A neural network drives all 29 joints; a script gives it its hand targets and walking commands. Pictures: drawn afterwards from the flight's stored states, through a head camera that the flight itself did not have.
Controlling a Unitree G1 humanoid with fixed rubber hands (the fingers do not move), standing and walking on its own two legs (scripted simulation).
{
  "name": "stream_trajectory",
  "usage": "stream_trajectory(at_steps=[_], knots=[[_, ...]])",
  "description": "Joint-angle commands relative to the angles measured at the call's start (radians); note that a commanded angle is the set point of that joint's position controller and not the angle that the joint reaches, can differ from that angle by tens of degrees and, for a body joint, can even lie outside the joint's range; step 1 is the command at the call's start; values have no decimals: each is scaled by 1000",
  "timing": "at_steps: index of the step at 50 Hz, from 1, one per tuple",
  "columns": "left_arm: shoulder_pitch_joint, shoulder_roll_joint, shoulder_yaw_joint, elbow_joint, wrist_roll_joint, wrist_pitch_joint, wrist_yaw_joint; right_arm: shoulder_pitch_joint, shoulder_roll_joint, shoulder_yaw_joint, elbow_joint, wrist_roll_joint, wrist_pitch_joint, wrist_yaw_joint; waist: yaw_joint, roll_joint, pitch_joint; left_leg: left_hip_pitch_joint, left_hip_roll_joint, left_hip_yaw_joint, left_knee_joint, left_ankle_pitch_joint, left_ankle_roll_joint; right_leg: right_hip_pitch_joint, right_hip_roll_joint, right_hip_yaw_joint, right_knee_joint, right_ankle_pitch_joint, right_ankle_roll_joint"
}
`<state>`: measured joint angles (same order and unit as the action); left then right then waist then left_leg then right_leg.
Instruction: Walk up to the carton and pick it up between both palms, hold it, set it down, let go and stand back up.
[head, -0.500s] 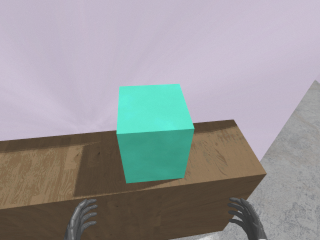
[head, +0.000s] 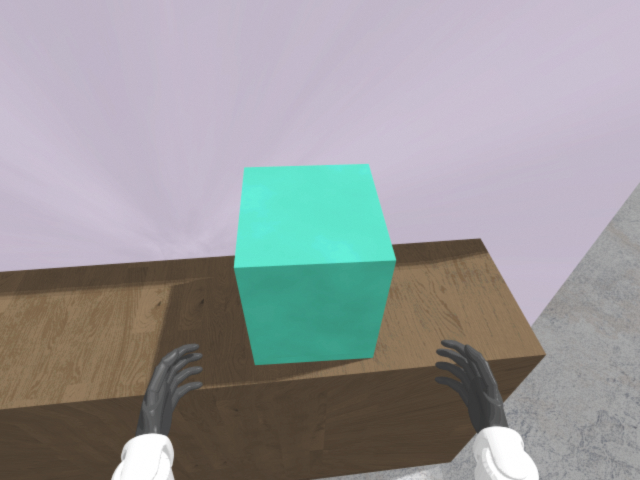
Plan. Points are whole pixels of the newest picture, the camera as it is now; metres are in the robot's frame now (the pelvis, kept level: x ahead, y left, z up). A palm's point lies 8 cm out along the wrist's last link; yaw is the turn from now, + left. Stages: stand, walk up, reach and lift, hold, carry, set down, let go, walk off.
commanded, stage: reach and lift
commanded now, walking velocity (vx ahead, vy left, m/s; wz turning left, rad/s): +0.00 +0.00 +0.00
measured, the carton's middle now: (310, 266) +0.47 +0.03 -0.01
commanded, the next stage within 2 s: none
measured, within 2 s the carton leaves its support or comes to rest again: neither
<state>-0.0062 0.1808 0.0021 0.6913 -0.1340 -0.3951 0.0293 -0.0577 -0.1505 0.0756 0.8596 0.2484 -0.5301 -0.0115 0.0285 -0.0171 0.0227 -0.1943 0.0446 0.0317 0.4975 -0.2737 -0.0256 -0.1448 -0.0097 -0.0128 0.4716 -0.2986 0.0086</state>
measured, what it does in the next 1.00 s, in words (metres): stands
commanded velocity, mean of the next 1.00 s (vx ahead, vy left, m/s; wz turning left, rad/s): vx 0.00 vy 0.00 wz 0.00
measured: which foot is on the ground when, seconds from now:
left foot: down 0.00-1.00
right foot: down 0.00-1.00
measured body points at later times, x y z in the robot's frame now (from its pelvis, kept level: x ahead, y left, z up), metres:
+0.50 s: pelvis +0.00 +0.00 +0.01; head +0.01 +0.01 +0.46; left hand +0.32 +0.22 +0.04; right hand +0.34 -0.18 +0.04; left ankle +0.00 +0.13 -0.74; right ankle -0.03 -0.12 -0.74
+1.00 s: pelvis -0.01 +0.00 +0.01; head +0.03 +0.01 +0.46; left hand +0.39 +0.21 +0.09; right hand +0.40 -0.18 +0.10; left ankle +0.00 +0.13 -0.74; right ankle -0.03 -0.12 -0.74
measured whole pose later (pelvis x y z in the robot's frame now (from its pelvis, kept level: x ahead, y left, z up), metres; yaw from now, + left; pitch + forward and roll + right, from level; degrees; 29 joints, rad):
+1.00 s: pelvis -0.01 +0.00 +0.01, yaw -2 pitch +3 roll -1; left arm -0.59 0.22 0.14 0.58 -0.12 0.20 0.03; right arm -0.64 -0.24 0.05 0.77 0.30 -0.01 -0.11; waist 0.05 -0.02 0.02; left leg -0.26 0.07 0.05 0.40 -0.19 -0.03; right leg -0.21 0.01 0.01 0.35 -0.20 0.00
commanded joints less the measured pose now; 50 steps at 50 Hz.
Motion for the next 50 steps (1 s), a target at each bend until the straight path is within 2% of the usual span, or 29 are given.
stream_trajectory(at_steps=[1, 3, 5, 7, 8, 9, 11, 13, 16, 17, 18, 19, 21, 23, 25, 27, 28, 30, 31, 32, 33, 36, 38, 39, 42, 45, 48, 49, 50], knots=[[-224, 94, 26, -190, -30, 3, 3, -207, -120, -38, -173, 6, -18, -10, -8, 36, -199, 137, -58, -7, -37, 335, -23, -80, 44, -1, -89, 232, -11], [-274, 69, 11, -148, -45, 25, 10, -286, -101, -27, -195, 14, 4, -5, -21, -1, -196, 113, -53, -4, -54, 280, -7, -116, 38, 3, -117, 180, -12], [-215, 60, 12, -144, -32, 46, 0, -245, -77, 16, -184, 25, 25, -12, 14, -13, -234, 139, -57, -1, -49, 364, -11, -48, 32, 14, -92, 310, -14], [-213, 107, 60, -167, -7, 73, -18, -232, -88, 14, -181, 40, 47, -29, -18, -22, -240, 172, -65, -3, -53, 424, -4, 9, 28, 11, -98, 428, 0], [-204, 92, 66, -157, 12, 88, -29, -234, -78, 40, -161, 36, 54, -39, 11, -11, -246, 174, -66, 14, -45, 459, -12, 9, 31, 14, -99, 503, 12], [-233, 109, 85, -159, 9, 104, -38, -285, -115, 29, -146, 28, 69, -44, 3, -24, -233, 154, -71, -1, -47, 455, 6, 28, 28, 18, -92, 502, 17], [-257, 96, 96, -182, 24, 138, -38, -272, -111, 25, -155, 46, 89, -51, -4, -1, -265, 190, -61, 8, -55, 469, -9, 38, 35, 9, -98, 473, 17], [-292, 97, 87, -233, 37, 169, -29, -311, -93, 47, -200, 60, 109, -52, 25, 30, -257, 192, -69, 27, -68, 466, -10, 9, 33, 23, -133, 455, 7], [-372, 96, 111, -299, 35, 198, -11, -385, -117, 27, -277, 75, 139, -51, 29, 51, -323, 197, -68, 30, -59, 461, -16, -15, 39, 15, -124, 408, -1], [-378, 107, 107, -278, 41, 208, -12, -395, -125, -4, -253, 76, 156, -55, -9, 31, -300, 204, -67, 22, -72, 453, -23, -19, 43, 8, -128, 418, 7], [-440, 105, 85, -320, 17, 230, -11, -462, -146, -24, -237, 69, 180, -58, -6, 69, -328, 191, -54, 15, -78, 407, -16, -23, 42, -3, -124, 353, -1], [-473, 82, 62, -325, 16, 257, -9, -465, -154, -20, -247, 69, 204, -57, -19, 69, -295, 189, -59, 15, -84, 425, -16, -24, 43, 2, -159, 329, -4], [-451, 89, 74, -328, 25, 296, -10, -435, -134, 3, -279, 77, 243, -63, 1, 60, -287, 209, -54, 18, -82, 436, -9, -39, 47, 7, -163, 359, -9], [-505, 85, 76, -345, 4, 352, -15, -523, -173, -18, -256, 74, 288, -70, -24, 35, -281, 252, -39, -3, -85, 463, -12, -38, 55, -14, -167, 340, -7], [-484, 54, 86, -296, 26, 397, -24, -505, -153, -26, -260, 49, 316, -85, -14, 19, -273, 249, -46, 18, -94, 464, -21, -25, 63, -20, -175, 343, -1], [-565, 80, 92, -341, 23, 434, -26, -567, -172, -53, -273, 37, 353, -98, -12, 46, -330, 272, -44, 29, -89, 466, -25, -38, 59, -15, -171, 337, -5], [-539, 74, 107, -324, 18, 450, -28, -559, -169, -42, -302, 37, 362, -100, 2, -1, -300, 253, -48, 29, -99, 473, -11, -15, 63, -18, -174, 359, 4], [-605, 85, 125, -330, 23, 473, -28, -635, -168, -47, -338, 38, 391, -105, 10, 0, -317, 222, -54, 37, -99, 441, -7, 3, 54, -5, -160, 374, 17], [-591, 70, 125, -282, 30, 491, -30, -621, -143, -42, -279, 39, 409, -105, 7, 5, -249, 191, -57, 48, -102, 438, 1, -12, 58, -6, -168, 354, 13], [-619, 59, 133, -354, 44, 489, -25, -644, -145, -14, -347, 50, 407, -101, 27, 21, -331, 222, -56, 40, -96, 448, -5, 7, 51, -1, -162, 383, 8], [-618, 37, 139, -343, 42, 498, -24, -641, -141, -17, -352, 62, 409, -99, 11, 22, -340, 211, -54, 42, -104, 465, -8, 8, 60, -6, -173, 396, 7], [-723, 76, 143, -351, 63, 514, -18, -724, -160, -43, -289, 51, 440, -97, 20, 63, -371, 211, -45, 42, -101, 462, -16, -3, 63, 0, -169, 357, 3], [-766, 103, 162, -328, 51, 531, -9, -768, -191, -52, -285, 66, 454, -95, 23, 43, -400, 226, -46, 35, -104, 440, -12, 0, 68, -11, -162, 307, 1], [-763, 96, 175, -321, 63, 538, -3, -762, -189, -59, -286, 54, 457, -95, 34, 37, -372, 217, -43, 35, -104, 433, -13, -29, 76, -13, -167, 310, 5], [-863, 108, 167, -355, 43, 541, 15, -858, -223, -78, -321, 50, 466, -94, -2, 44, -495, 227, -46, 39, -85, 448, -30, -6, 82, -10, -153, 360, 4], [-875, 118, 154, -279, 29, 563, -1, -883, -226, -51, -229, 54, 493, -96, 11, 38, -448, 232, -41, 50, -84, 466, -26, -54, 82, -21, -153, 361, 6], [-989, 159, 152, -255, 10, 576, 1, -964, -248, -81, -214, 51, 505, -107, 8, 46, -542, 229, -49, 52, -63, 482, -22, -21, 82, -17, -136, 389, 7], [-968, 171, 158, -219, 3, 575, 3, -1000, -234, -60, -238, 63, 512, -111, 10, 17, -556, 215, -45, 36, -60, 481, -14, -38, 70, -17, -130, 423, 21], [-950, 161, 151, -217, 1, 582, 0, -951, -233, -45, -163, 79, 524, -106, 6, 40, -521, 213, -49, 44, -62, 522, -26, -37, 80, -18, -134, 457, 15]])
